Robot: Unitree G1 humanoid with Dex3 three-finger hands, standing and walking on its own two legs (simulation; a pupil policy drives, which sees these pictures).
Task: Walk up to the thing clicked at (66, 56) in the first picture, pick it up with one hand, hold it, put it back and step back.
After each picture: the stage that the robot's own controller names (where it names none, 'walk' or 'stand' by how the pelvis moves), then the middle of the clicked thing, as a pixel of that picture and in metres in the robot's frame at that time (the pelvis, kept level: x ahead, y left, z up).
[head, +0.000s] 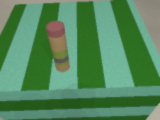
stand; (59, 49) +0.53 +0.16 -0.01
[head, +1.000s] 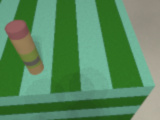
walk; (27, 51) +0.47 +0.27 +0.02
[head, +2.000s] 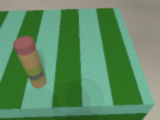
stand; (32, 65) +0.44 +0.26 -0.01
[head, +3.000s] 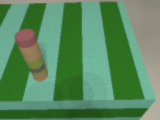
stand; (33, 58) +0.46 +0.25 -0.01
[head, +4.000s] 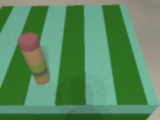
stand; (36, 62) +0.45 +0.24 -0.01
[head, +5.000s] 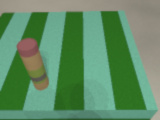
stand; (35, 67) +0.44 +0.25 -0.01
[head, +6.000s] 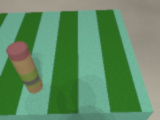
stand; (27, 70) +0.42 +0.27 -0.01
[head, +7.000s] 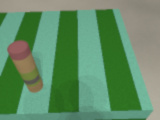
stand; (28, 69) +0.42 +0.27 -0.01
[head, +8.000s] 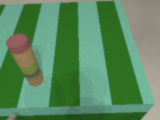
rise first; (28, 63) +0.43 +0.27 -0.01
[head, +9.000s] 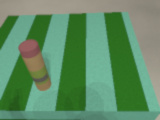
go down; (37, 68) +0.43 +0.26 -0.01
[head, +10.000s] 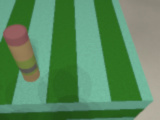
go down; (24, 57) +0.44 +0.24 +0.01
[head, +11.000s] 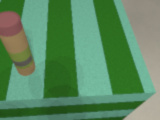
go down; (18, 48) +0.44 +0.24 +0.04
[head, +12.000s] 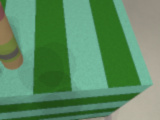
close in; (2, 39) +0.44 +0.25 +0.07
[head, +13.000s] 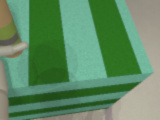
close; (0, 24) +0.48 +0.23 +0.09
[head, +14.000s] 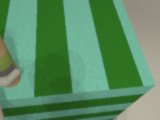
lift; out of the picture +0.39 +0.27 +0.08
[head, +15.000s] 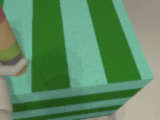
lift; (4, 45) +0.42 +0.24 +0.09
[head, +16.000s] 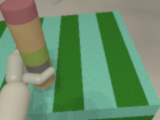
lift; (33, 49) +0.33 +0.16 +0.22
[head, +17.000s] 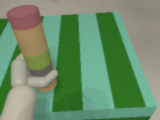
hold; (36, 54) +0.34 +0.17 +0.19
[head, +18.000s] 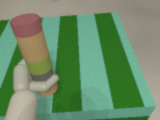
hold; (38, 60) +0.34 +0.17 +0.16
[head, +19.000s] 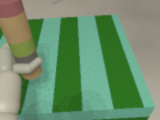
crouch; (21, 42) +0.38 +0.22 +0.20
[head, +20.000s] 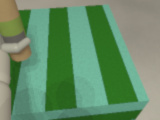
lower; (9, 22) +0.46 +0.24 +0.20
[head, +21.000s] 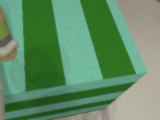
lower; out of the picture +0.49 +0.24 +0.09
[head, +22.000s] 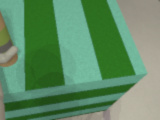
lower; out of the picture +0.47 +0.25 +0.09
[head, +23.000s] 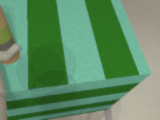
lower; out of the picture +0.47 +0.25 +0.09
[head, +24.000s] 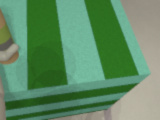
lower; out of the picture +0.47 +0.25 +0.09
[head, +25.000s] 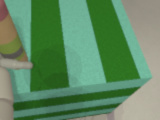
withdraw; (6, 39) +0.45 +0.23 +0.08
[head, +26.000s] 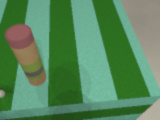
sink last; (29, 59) +0.41 +0.21 +0.05
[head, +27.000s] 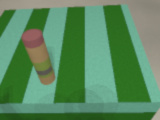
stand; (41, 60) +0.44 +0.24 +0.04
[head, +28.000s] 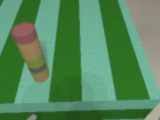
stand; (33, 56) +0.43 +0.23 +0.05
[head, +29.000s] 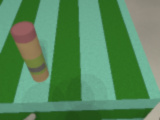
stand; (33, 56) +0.43 +0.23 +0.06
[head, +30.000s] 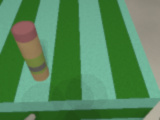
stand; (33, 55) +0.43 +0.23 +0.06
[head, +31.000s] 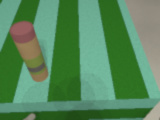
stand; (32, 55) +0.43 +0.23 +0.06
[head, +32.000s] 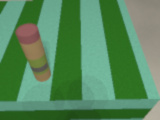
stand; (36, 56) +0.44 +0.23 +0.04
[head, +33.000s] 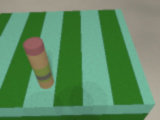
walk; (40, 65) +0.45 +0.23 -0.01
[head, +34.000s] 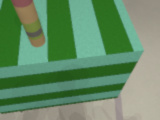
walk; (30, 21) +0.58 +0.26 +0.02
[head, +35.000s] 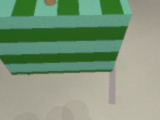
walk; out of the picture +0.91 +0.25 +0.02
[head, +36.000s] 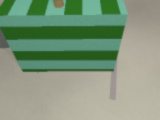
stand; out of the picture +1.07 +0.27 +0.01
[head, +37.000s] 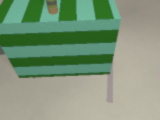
stand; out of the picture +1.05 +0.29 -0.01
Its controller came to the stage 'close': yes
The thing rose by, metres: 0.20
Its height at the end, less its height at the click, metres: +0.00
